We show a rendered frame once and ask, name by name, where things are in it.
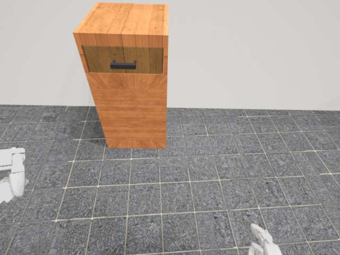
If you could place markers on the cabinet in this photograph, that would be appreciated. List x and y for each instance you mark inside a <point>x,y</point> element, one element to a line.
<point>132,107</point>

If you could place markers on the drawer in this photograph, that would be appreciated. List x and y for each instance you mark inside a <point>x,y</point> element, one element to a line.
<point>149,60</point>

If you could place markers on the left robot hand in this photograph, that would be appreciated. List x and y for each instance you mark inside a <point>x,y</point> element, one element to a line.
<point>13,174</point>

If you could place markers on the right robot hand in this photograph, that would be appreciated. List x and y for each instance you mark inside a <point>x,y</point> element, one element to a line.
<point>266,241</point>

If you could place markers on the handle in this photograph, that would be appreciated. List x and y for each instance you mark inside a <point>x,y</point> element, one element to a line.
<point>115,65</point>

